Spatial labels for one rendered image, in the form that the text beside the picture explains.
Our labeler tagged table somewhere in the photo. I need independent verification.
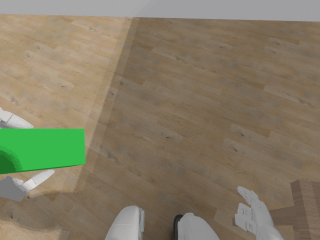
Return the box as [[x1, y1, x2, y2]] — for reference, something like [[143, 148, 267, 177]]
[[232, 179, 320, 240]]

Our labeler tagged right robot hand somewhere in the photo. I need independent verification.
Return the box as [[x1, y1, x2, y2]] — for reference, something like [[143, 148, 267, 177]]
[[235, 186, 274, 236]]

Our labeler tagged right robot foot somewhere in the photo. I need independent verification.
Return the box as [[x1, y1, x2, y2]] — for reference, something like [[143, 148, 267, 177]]
[[173, 214, 183, 240]]

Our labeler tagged left robot thigh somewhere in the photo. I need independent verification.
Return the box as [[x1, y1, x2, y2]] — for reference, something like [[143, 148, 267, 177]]
[[105, 206, 145, 240]]

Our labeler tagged sponge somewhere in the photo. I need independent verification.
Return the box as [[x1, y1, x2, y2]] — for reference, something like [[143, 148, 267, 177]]
[[0, 128, 86, 175]]

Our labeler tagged right robot forearm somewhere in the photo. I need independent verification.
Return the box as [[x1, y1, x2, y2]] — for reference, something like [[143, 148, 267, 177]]
[[256, 225, 284, 240]]

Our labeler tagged left robot hand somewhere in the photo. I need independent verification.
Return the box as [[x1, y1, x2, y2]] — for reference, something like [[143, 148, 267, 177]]
[[0, 107, 55, 202]]

